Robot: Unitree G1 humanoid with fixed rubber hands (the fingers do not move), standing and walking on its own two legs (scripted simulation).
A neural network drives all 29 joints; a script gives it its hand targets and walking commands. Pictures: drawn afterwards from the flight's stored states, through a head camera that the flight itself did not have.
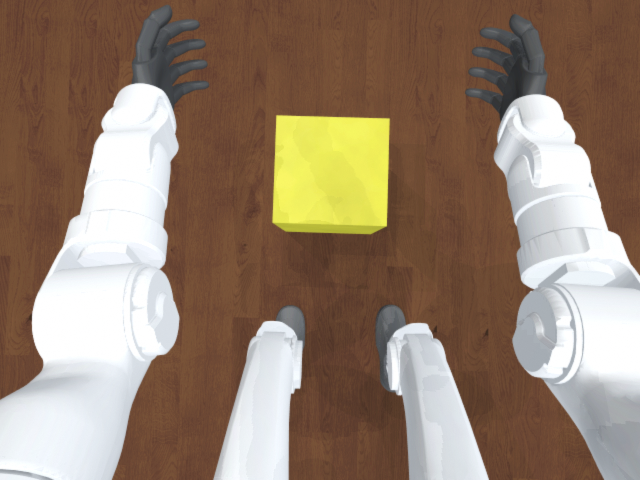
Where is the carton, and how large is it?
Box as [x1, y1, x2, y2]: [272, 115, 389, 233]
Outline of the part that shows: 276,115 272,222 286,231 371,233 385,226 387,200 389,119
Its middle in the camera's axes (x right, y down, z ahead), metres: +0.02 -0.13 +0.84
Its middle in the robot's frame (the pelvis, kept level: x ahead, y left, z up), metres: +0.51 +0.02 -0.52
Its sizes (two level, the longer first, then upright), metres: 0.210 0.200 0.250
